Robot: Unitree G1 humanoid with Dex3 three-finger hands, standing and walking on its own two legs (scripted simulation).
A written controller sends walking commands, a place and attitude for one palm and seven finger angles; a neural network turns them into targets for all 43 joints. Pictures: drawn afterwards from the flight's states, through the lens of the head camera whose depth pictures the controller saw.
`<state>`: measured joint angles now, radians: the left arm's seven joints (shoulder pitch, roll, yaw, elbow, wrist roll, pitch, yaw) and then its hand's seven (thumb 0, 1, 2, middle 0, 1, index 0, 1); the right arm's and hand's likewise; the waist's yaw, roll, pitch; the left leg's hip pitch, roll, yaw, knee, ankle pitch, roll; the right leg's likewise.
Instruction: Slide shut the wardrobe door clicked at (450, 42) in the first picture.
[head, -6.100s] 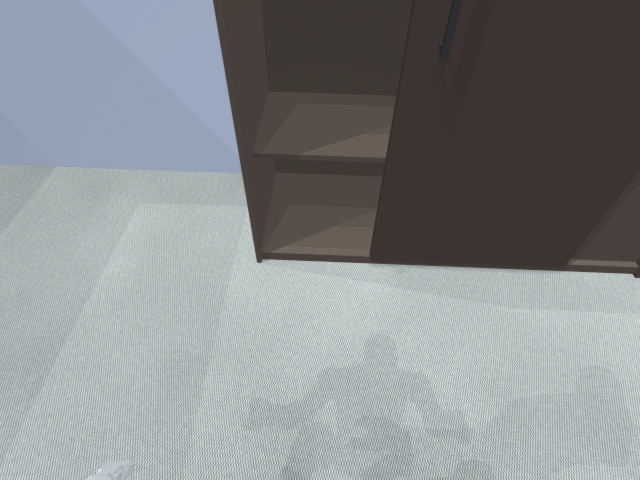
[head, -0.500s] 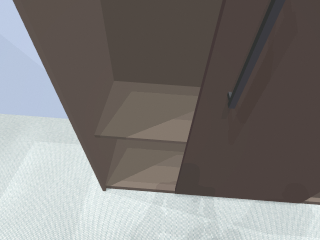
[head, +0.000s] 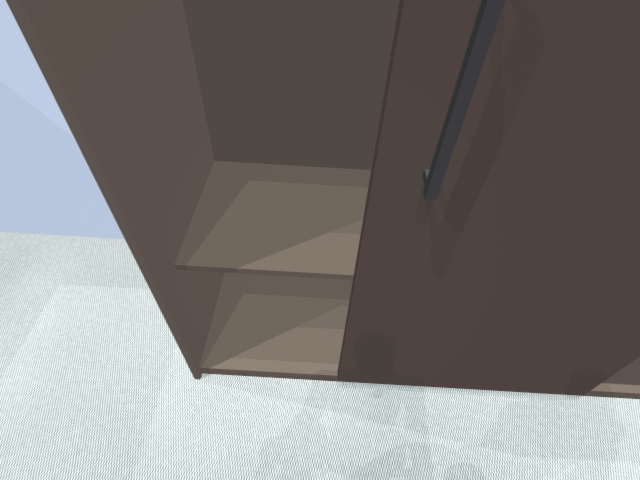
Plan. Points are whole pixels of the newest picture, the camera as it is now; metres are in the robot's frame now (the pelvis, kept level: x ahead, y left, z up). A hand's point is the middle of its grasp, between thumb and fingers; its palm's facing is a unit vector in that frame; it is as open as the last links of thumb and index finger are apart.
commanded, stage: look again from close up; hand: right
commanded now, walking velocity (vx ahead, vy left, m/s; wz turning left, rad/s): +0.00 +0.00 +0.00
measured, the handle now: (459, 87) +0.51 -0.13 +0.26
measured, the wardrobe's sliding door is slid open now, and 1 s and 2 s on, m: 0.44 0.44 0.44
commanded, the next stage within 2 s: raise the hand with hooked fingers in 1.42 s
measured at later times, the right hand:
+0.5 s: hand out of the picture +0.00 -0.18 -0.17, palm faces +0.00 +0.99 -0.16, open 7.4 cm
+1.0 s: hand out of the picture +0.02 -0.17 -0.17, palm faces +0.00 +0.98 -0.18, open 7.4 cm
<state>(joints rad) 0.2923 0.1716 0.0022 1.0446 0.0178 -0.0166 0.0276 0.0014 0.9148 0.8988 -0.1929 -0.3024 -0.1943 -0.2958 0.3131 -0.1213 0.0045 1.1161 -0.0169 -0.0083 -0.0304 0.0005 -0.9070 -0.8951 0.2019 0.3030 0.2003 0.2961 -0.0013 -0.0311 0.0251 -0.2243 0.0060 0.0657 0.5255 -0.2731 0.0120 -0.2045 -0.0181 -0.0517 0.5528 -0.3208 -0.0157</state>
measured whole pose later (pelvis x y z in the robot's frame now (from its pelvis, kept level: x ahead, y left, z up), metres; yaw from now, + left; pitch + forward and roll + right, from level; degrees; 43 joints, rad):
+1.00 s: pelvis +0.03 -0.01 +0.00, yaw +2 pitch -1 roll -1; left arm 0.29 0.13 -0.01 1.14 0.01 -0.03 0.04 0.00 0.91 0.90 -0.20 -0.30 -0.20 -0.30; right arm 0.30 -0.12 0.00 1.13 -0.02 -0.01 -0.03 0.00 -0.91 -0.90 0.20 0.30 0.20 0.30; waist 0.00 0.00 0.03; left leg -0.20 0.03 0.02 0.52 -0.30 0.00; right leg -0.13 0.01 -0.09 0.46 -0.32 -0.03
